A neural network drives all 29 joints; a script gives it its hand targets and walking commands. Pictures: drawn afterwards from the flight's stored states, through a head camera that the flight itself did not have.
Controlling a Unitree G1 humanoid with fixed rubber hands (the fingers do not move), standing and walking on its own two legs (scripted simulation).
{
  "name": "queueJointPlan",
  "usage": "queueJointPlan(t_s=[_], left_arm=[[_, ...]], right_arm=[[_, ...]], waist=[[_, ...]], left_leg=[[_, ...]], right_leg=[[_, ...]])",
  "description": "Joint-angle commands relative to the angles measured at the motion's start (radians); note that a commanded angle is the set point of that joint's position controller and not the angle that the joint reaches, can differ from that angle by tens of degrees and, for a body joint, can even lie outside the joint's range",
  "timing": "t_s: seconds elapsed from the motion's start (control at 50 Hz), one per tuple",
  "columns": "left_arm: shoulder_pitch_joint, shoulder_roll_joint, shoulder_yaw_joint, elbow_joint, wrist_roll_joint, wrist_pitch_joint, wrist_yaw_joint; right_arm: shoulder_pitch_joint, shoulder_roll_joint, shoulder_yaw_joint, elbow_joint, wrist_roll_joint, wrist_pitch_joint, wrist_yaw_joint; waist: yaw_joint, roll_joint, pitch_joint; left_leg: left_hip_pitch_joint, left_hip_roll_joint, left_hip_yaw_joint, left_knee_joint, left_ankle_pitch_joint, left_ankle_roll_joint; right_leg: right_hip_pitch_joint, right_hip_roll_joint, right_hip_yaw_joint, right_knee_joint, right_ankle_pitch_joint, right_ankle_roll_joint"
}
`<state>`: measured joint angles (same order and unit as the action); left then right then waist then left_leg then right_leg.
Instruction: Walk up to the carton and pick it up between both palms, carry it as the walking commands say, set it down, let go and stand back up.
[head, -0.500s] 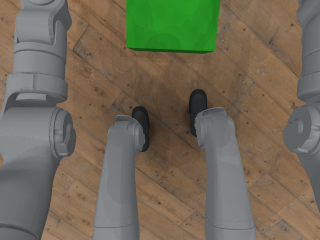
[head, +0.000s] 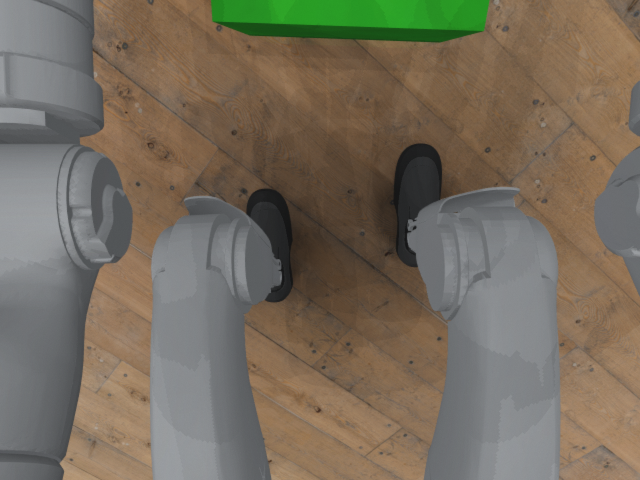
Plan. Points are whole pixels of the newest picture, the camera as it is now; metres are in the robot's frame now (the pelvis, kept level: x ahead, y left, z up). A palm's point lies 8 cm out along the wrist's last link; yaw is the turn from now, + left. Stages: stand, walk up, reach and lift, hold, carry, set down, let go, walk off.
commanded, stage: reach and lift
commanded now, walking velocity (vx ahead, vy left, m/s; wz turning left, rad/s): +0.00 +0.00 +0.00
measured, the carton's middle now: out of the picture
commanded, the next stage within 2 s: none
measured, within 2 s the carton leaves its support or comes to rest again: neither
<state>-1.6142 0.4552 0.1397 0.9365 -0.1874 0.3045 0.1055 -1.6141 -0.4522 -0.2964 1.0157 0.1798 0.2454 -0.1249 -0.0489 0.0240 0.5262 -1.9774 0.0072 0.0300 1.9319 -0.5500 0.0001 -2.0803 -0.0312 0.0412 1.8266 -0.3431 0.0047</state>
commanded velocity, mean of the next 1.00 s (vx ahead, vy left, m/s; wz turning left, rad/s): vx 0.00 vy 0.00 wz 0.00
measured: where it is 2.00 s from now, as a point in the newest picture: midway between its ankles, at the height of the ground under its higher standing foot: (342, 246)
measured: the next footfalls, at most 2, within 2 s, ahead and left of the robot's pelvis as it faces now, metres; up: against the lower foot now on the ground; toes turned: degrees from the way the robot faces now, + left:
none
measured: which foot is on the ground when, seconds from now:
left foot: down 0.00-1.00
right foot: down 0.00-1.00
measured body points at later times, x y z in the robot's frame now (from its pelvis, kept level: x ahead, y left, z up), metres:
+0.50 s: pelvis +0.01 +0.00 -0.08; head +0.41 +0.00 +0.13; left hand +0.60 +0.16 -0.28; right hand +0.57 -0.25 -0.28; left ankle +0.12 +0.12 -0.42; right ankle +0.17 -0.13 -0.42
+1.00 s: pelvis +0.01 +0.00 -0.08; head +0.41 +0.00 +0.12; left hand +0.60 +0.15 -0.29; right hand +0.57 -0.25 -0.28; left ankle +0.12 +0.12 -0.42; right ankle +0.17 -0.13 -0.42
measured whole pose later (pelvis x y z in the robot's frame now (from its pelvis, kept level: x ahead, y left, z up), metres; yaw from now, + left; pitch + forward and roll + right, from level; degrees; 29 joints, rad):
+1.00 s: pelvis +0.01 +0.00 -0.08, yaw +2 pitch +35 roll +1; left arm -1.59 0.38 0.05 1.06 -0.19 0.16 0.11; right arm -1.58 -0.48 -0.24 1.22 0.30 0.06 -0.09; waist -0.06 -0.01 0.52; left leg -2.21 -0.02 0.03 2.20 -0.61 0.00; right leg -2.31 -0.06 0.05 2.09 -0.40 0.01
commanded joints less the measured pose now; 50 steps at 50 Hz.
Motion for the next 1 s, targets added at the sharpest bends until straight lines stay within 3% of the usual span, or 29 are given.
queueJointPlan(t_s=[0.0, 0.02, 0.04, 0.06, 0.08, 0.1, 0.14, 0.16, 0.24, 0.26, 0.28, 0.3, 0.32, 0.34, 0.36, 0.44, 0.46, 0.48, 0.52, 0.56, 0.64, 0.66, 0.7, 0.76, 0.82, 0.84, 0.9, 0.92, 0.98], left_arm=[[-0.294, 0.157, -0.090, 0.002, -0.056, -0.131, 0.006], [-0.287, 0.170, -0.078, -0.059, -0.055, -0.141, 0.009], [-0.240, 0.158, -0.081, 0.111, -0.035, -0.146, 0.003], [-0.264, 0.165, -0.066, 0.000, -0.029, -0.147, 0.001], [-0.209, 0.112, -0.125, 0.167, -0.065, -0.144, -0.010], [-0.256, 0.119, -0.088, -0.121, -0.050, -0.163, -0.004], [-0.239, 0.142, -0.101, 0.039, -0.069, -0.177, -0.003], [-0.288, 0.173, -0.096, -0.141, -0.062, -0.195, 0.009], [-0.259, 0.158, -0.114, 0.060, -0.057, -0.198, 0.009], [-0.302, 0.151, -0.118, -0.087, -0.066, -0.199, 0.013], [-0.294, 0.156, -0.142, 0.033, -0.075, -0.193, 0.014], [-0.317, 0.168, -0.123, -0.050, -0.075, -0.199, 0.014], [-0.342, 0.153, -0.150, -0.004, -0.078, -0.192, 0.012], [-0.345, 0.151, -0.143, -0.090, -0.091, -0.206, 0.014], [-0.311, 0.165, -0.158, 0.044, -0.089, -0.201, 0.007], [-0.320, 0.085, -0.184, 0.060, -0.057, -0.206, -0.003], [-0.369, 0.104, -0.162, -0.031, -0.046, -0.209, 0.002], [-0.348, 0.107, -0.190, 0.036, -0.046, -0.204, 0.006], [-0.412, 0.096, -0.197, -0.122, -0.050, -0.215, 0.012], [-0.376, 0.084, -0.224, -0.015, -0.072, -0.199, 0.012], [-0.364, 0.078, -0.203, -0.078, -0.094, -0.211, 0.018], [-0.345, 0.068, -0.202, -0.072, -0.078, -0.212, 0.021], [-0.321, 0.067, -0.205, -0.041, -0.086, -0.206, 0.019], [-0.370, 0.068, -0.210, -0.057, -0.114, -0.208, 0.019], [-0.369, 0.049, -0.224, -0.093, -0.102, -0.212, 0.016], [-0.352, 0.022, -0.245, -0.039, -0.115, -0.209, 0.010], [-0.371, 0.046, -0.226, -0.039, -0.100, -0.210, 0.013], [-0.371, 0.026, -0.218, -0.061, -0.087, -0.210, 0.015], [-0.383, 0.004, -0.242, -0.081, -0.086, -0.217, 0.018]], right_arm=[[-0.262, -0.267, 0.095, -0.051, -0.011, -0.128, 0.012], [-0.279, -0.242, 0.112, -0.119, -0.003, -0.140, 0.013], [-0.222, -0.243, 0.092, 0.040, -0.011, -0.146, 0.017], [-0.239, -0.201, 0.143, -0.074, 0.024, -0.149, 0.025], [-0.183, -0.197, 0.131, 0.075, 0.005, -0.155, 0.028], [-0.199, -0.223, 0.128, -0.111, 0.014, -0.167, 0.026], [-0.206, -0.221, 0.135, 0.003, 0.010, -0.172, 0.027], [-0.251, -0.211, 0.143, -0.152, 0.031, -0.183, 0.024], [-0.217, -0.210, 0.131, 0.000, 0.059, -0.191, 0.024], [-0.275, -0.214, 0.166, -0.129, 0.077, -0.196, 0.026], [-0.225, -0.229, 0.156, 0.027, 0.065, -0.187, 0.027], [-0.307, -0.249, 0.144, -0.151, 0.080, -0.201, 0.024], [-0.326, -0.253, 0.174, -0.098, 0.088, -0.198, 0.023], [-0.301, -0.268, 0.157, -0.128, 0.080, -0.212, 0.016], [-0.278, -0.230, 0.180, -0.019, 0.095, -0.209, 0.028], [-0.241, -0.207, 0.161, 0.116, 0.107, -0.215, 0.047], [-0.274, -0.247, 0.147, 0.072, 0.101, -0.216, 0.042], [-0.232, -0.240, 0.122, 0.145, 0.093, -0.217, 0.043], [-0.284, -0.236, 0.134, 0.045, 0.125, -0.231, 0.045], [-0.221, -0.273, 0.104, 0.124, 0.098, -0.229, 0.039], [-0.228, -0.267, 0.129, 0.072, 0.117, -0.249, 0.036], [-0.181, -0.277, 0.099, 0.121, 0.090, -0.243, 0.029], [-0.235, -0.252, 0.131, 0.055, 0.119, -0.247, 0.035], [-0.256, -0.231, 0.153, 0.038, 0.131, -0.248, 0.030], [-0.245, -0.213, 0.158, 0.077, 0.119, -0.245, 0.027], [-0.254, -0.183, 0.179, 0.071, 0.120, -0.245, 0.029], [-0.279, -0.187, 0.194, 0.088, 0.153, -0.241, 0.036], [-0.257, -0.203, 0.166, 0.101, 0.121, -0.238, 0.027], [-0.267, -0.137, 0.206, 0.076, 0.135, -0.252, 0.038]], waist=[[-0.052, -0.024, -1.671], [-0.053, -0.053, -1.760], [-0.046, -0.015, -1.538], [-0.018, -0.029, -1.677], [-0.071, -0.042, -1.532], [-0.051, -0.039, -1.789], [-0.067, -0.045, -1.631], [-0.045, -0.063, -1.828], [-0.048, -0.019, -1.595], [-0.052, -0.045, -1.731], [-0.070, -0.017, -1.562], [-0.057, -0.033, -1.650], [-0.067, -0.024, -1.626], [-0.080, -0.045, -1.693], [-0.066, -0.028, -1.506], [-0.070, 0.083, -1.353], [-0.068, 0.077, -1.421], [-0.087, 0.111, -1.361], [-0.072, 0.149, -1.481], [-0.129, 0.148, -1.421], [-0.104, 0.109, -1.547], [-0.134, 0.118, -1.496], [-0.103, 0.119, -1.512], [-0.102, 0.056, -1.549], [-0.113, 0.073, -1.534], [-0.082, 0.077, -1.502], [-0.069, 0.062, -1.455], [-0.099, 0.066, -1.487], [-0.078, 0.054, -1.490]], left_leg=[[0.386, -0.034, 0.012, -0.064, 0.165, -0.030], [0.383, -0.042, -0.006, -0.057, 0.217, -0.027], [0.255, -0.033, 0.007, -0.036, 0.153, -0.032], [0.350, -0.046, 0.007, -0.029, 0.249, -0.036], [0.255, -0.033, -0.016, -0.033, 0.181, -0.031], [0.403, -0.053, -0.016, -0.024, 0.327, -0.043], [0.275, -0.051, -0.007, 0.018, 0.256, -0.044], [0.393, -0.049, -0.029, 0.010, 0.359, -0.037], [0.272, -0.041, -0.010, 0.062, 0.280, -0.045], [0.364, -0.052, -0.026, 0.066, 0.317, -0.042], [0.283, -0.041, -0.015, 0.073, 0.234, -0.047], [0.348, -0.043, -0.017, 0.078, 0.274, -0.039], [0.336, -0.037, -0.019, 0.083, 0.275, -0.044], [0.353, -0.045, -0.021, 0.089, 0.292, -0.044], [0.271, -0.032, -0.014, 0.104, 0.217, -0.041], [0.283, -0.017, -0.031, 0.089, 0.154, -0.057], [0.315, -0.011, -0.030, 0.100, 0.183, -0.066], [0.321, -0.001, -0.027, 0.092, 0.178, -0.072], [0.433, -0.010, -0.034, 0.096, 0.245, -0.070], [0.431, -0.005, -0.042, 0.102, 0.223, -0.078], [0.445, -0.024, -0.039, 0.119, 0.291, -0.075], [0.394, -0.019, -0.045, 0.111, 0.275, -0.076], [0.417, -0.027, -0.028, 0.115, 0.245, -0.063], [0.417, -0.028, -0.032, 0.116, 0.293, -0.050], [0.366, -0.027, -0.027, 0.104, 0.238, -0.062], [0.336, -0.028, -0.015, 0.121, 0.265, -0.058], [0.311, -0.023, -0.019, 0.103, 0.184, -0.047], [0.343, -0.027, -0.036, 0.103, 0.243, -0.059], [0.366, -0.035, -0.041, 0.097, 0.266, -0.051]], right_leg=[[0.856, 0.011, -0.081, 0.063, 0.185, -0.006], [0.950, 0.010, -0.073, 0.090, 0.280, 0.002], [0.793, 0.015, -0.059, 0.093, 0.200, -0.004], [0.940, 0.015, -0.045, 0.093, 0.302, 0.003], [0.810, 0.010, -0.077, 0.119, 0.220, 0.010], [0.947, 0.016, -0.065, 0.136, 0.374, 0.003], [0.861, 0.003, -0.064, 0.169, 0.328, 0.007], [0.929, 0.007, -0.065, 0.182, 0.422, 0.009], [0.776, 0.002, -0.066, 0.215, 0.329, 0.018], [0.851, 0.002, -0.063, 0.221, 0.355, 0.021], [0.746, -0.005, -0.070, 0.222, 0.273, 0.017], [0.789, -0.006, -0.074, 0.221, 0.299, 0.020], [0.761, -0.006, -0.080, 0.229, 0.304, 0.019], [0.776, -0.006, -0.075, 0.243, 0.328, 0.014], [0.691, -0.012, -0.073, 0.245, 0.268, 0.014], [0.518, -0.027, -0.080, 0.242, 0.161, 0.005], [0.532, -0.030, -0.081, 0.260, 0.182, 0.000], [0.454, -0.029, -0.107, 0.258, 0.155, 0.009], [0.479, -0.030, -0.101, 0.262, 0.222, 0.000], [0.454, -0.038, -0.115, 0.268, 0.195, 0.003], [0.534, -0.033, -0.108, 0.284, 0.270, -0.003], [0.475, -0.026, -0.115, 0.279, 0.262, -0.007], [0.515, -0.029, -0.102, 0.260, 0.221, -0.004], [0.561, -0.027, -0.097, 0.270, 0.250, 0.006], [0.567, -0.031, -0.093, 0.261, 0.241, -0.001], [0.554, -0.019, -0.087, 0.261, 0.242, 0.003], [0.548, -0.027, -0.081, 0.257, 0.190, -0.003], [0.552, -0.017, -0.088, 0.270, 0.253, -0.003], [0.533, -0.018, -0.090, 0.270, 0.250, 0.002]])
